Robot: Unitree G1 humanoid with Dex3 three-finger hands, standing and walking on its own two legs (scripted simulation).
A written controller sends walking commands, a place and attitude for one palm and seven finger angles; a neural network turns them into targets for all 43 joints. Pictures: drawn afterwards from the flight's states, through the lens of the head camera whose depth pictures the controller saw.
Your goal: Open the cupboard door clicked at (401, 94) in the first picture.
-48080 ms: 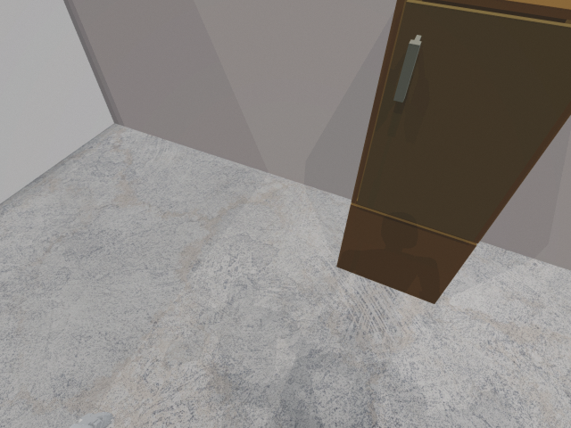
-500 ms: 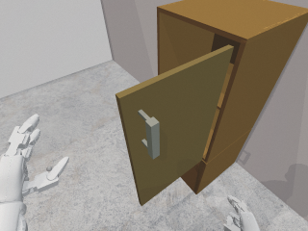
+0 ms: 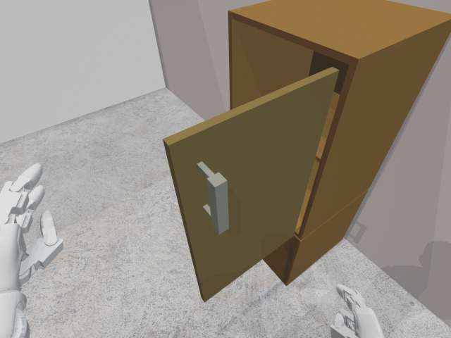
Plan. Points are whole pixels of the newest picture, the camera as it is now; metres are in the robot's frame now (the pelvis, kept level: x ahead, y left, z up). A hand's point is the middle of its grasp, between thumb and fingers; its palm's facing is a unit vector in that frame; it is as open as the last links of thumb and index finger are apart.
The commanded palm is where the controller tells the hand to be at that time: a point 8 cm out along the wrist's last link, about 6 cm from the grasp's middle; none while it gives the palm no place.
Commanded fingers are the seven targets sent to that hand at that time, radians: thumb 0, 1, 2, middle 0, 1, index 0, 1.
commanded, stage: draw the hand back to the body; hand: left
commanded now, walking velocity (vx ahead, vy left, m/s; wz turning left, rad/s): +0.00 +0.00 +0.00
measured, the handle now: (212, 198) +0.31 +0.07 +0.12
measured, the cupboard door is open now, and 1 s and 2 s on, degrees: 90 90 90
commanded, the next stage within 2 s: step back with the hand held close in 0.02 s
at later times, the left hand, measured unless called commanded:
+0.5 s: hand (47, 258) +0.17 +0.27 +0.14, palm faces +0.33 -0.81 -0.48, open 7.4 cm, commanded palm +0.11 +0.31 +0.17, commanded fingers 0.00 0.90 0.90 -0.20 -0.30 -0.20 -0.30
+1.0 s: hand out of the picture +0.08 +0.31 +0.15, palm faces +0.47 -0.78 -0.41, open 7.4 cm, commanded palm +0.01 +0.35 +0.17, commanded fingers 0.00 0.90 0.90 -0.20 -0.30 -0.20 -0.30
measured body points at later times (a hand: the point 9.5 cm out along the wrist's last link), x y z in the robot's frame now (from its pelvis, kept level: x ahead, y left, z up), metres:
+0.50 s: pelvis -0.04 +0.02 +0.00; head -0.02 +0.01 +0.45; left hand +0.15 +0.31 +0.17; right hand +0.13 -0.24 -0.08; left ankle -0.01 +0.11 -0.74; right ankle -0.03 -0.09 -0.74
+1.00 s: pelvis -0.12 +0.05 -0.03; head -0.11 +0.07 +0.42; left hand +0.05 +0.35 +0.17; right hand +0.03 -0.19 -0.11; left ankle -0.05 +0.13 -0.74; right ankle -0.03 -0.09 -0.74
